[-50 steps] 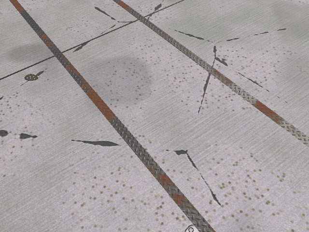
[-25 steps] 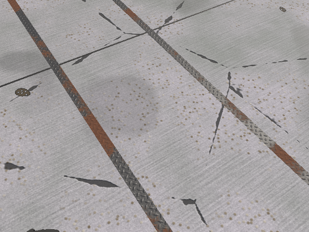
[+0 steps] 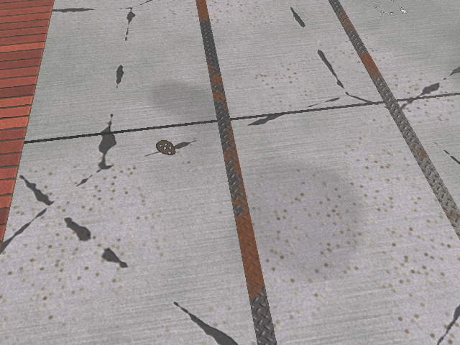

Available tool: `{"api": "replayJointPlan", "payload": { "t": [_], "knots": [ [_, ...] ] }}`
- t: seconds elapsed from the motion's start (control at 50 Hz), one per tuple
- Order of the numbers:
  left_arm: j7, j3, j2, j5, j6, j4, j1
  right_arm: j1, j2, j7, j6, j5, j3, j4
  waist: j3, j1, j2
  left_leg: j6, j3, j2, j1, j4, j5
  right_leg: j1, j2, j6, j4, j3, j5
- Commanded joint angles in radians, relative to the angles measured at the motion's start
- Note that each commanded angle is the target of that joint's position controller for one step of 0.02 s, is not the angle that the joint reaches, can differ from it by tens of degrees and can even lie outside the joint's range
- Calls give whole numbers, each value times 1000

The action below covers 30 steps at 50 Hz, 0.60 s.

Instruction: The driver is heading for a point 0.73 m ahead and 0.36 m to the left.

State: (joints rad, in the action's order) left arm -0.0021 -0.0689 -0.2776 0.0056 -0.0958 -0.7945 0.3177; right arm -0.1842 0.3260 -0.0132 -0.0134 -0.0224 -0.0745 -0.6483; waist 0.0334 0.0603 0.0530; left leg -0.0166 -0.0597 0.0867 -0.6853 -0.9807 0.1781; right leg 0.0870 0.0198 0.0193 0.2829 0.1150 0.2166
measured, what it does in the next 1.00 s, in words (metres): walks ahead, turning left: left foot, then right foot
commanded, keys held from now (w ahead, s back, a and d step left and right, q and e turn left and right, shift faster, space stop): w+q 1.00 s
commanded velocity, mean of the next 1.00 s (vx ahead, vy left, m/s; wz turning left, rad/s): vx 0.50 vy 0.00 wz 0.60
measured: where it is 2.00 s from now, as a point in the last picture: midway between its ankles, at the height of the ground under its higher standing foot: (161, 254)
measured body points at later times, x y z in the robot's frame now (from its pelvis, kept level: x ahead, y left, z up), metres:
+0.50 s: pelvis +0.28 +0.08 +0.00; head +0.31 +0.11 +0.45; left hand +0.40 +0.39 -0.09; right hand +0.43 -0.17 -0.10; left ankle +0.24 +0.15 -0.74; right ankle +0.47 -0.07 -0.68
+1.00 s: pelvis +0.55 +0.13 +0.00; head +0.57 +0.15 +0.45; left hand +0.42 +0.40 -0.12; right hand +0.85 +0.01 -0.09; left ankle +0.55 +0.33 -0.67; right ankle +0.57 +0.02 -0.74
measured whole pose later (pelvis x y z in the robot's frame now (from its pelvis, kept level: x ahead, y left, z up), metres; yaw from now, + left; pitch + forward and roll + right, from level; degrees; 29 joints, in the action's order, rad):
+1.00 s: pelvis +0.55 +0.13 +0.00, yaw +36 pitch +1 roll -2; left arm -0.01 -0.07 -0.28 0.01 -0.09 -0.81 0.31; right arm -0.19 0.32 -0.01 -0.01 -0.02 -0.07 -0.63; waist 0.04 0.06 0.05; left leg -0.01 -0.06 0.09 -0.69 -0.96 0.16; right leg 0.08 0.02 0.02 0.29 0.13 0.22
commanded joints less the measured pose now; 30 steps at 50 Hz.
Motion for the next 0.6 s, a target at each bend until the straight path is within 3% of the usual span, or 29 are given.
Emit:
{"api": "replayJointPlan", "payload": {
  "t": [0.02,0.1,0.14,0.18,0.2,0.22,0.24,0.26,0.28,0.3,0.32,0.36,0.4,0.46,0.52,0.6],
  "knots": [
    [6,-36,-160,-5,-14,65,-86,52,5,-19,-18,1,9,76,11,-15,-115,8,9,18,2,158,-162,-5,-257,151,-130,-88,-292],
    [9,-46,-199,-24,1,29,-33,163,10,-41,-22,-4,11,122,41,14,-110,45,61,-2,34,301,-172,-83,-284,121,-112,-20,-317],
    [10,-54,-221,-33,14,20,-26,174,30,-48,-19,-1,1,140,35,-3,-118,79,96,-32,70,339,-86,-138,-299,103,-49,13,-480],
    [16,-63,-253,-41,28,20,-27,81,77,-46,-11,6,-25,130,-41,-72,-146,126,155,-106,235,356,9,-158,-290,80,142,57,-809],
    [20,-59,-245,-44,34,24,-36,-74,121,-38,-6,3,-53,91,-120,-160,-127,162,170,-151,453,412,-39,-90,-261,53,340,91,-858],
    [24,-41,-205,-22,31,38,-19,-254,191,-18,4,-3,-86,46,-212,-236,-50,211,34,-91,768,419,-60,144,-223,11,633,93,-611],
    [10,8,-57,20,10,103,78,-217,312,-10,-3,-11,-98,55,-299,-101,240,393,-549,179,1074,512,118,593,-24,-49,997,22,339],
    [-3,1,-136,-10,-25,109,-13,-251,233,-15,-19,-6,-73,90,-436,-181,130,431,-788,242,1115,661,279,689,-9,-38,1109,-209,389],
    [-10,-12,-185,-47,-41,140,-110,-221,177,-19,-34,4,-55,72,-284,-190,72,378,-650,217,1019,688,221,767,-51,-22,1097,-211,285],
    [-5,-4,-171,-38,-50,143,-127,-167,156,-18,-42,2,-47,71,-188,-148,0,347,-533,175,869,688,123,737,-91,-13,1012,-203,196],
    [4,-7,-169,-10,-51,133,-126,-98,129,-16,-43,6,-38,79,-131,-104,-36,322,-443,139,732,691,3,671,-121,-20,927,-202,143],
    [4,-14,-174,5,-31,126,-93,-36,105,-10,-46,23,-28,97,-102,-47,-3,318,-365,98,577,730,-152,556,-142,-37,851,-207,94],
    [4,-8,-145,13,-12,123,-95,-44,109,-1,-51,16,-29,80,-82,-38,-11,327,-302,79,498,748,-249,530,-134,-65,776,-186,62],
    [4,9,-104,17,-5,153,-202,-85,133,19,-48,9,-36,50,-41,-69,-12,295,-227,28,439,752,-248,531,-105,-94,575,-172,-123],
    [-8,21,-80,7,-12,177,-317,-131,140,29,-39,2,-38,24,-24,-116,11,247,-205,-11,407,735,-148,447,-52,-94,357,-165,-296],
    [-23,9,-114,-10,-24,202,-382,-190,134,32,-29,-8,-38,-12,-19,-134,30,227,-307,26,492,663,-69,406,-24,-71,234,-199,-284]
  ]
}}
